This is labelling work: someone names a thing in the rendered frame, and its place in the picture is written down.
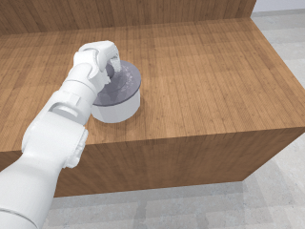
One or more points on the table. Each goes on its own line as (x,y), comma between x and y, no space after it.
(216,100)

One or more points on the knob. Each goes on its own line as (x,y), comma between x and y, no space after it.
(110,70)

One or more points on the robot left hand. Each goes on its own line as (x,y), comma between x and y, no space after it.
(112,54)

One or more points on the robot left upper arm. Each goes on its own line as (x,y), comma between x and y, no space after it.
(27,186)

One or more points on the robot left forearm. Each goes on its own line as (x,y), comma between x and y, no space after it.
(75,97)

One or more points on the pot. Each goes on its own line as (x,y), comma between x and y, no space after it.
(117,113)

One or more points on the lid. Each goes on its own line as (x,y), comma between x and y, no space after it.
(123,86)

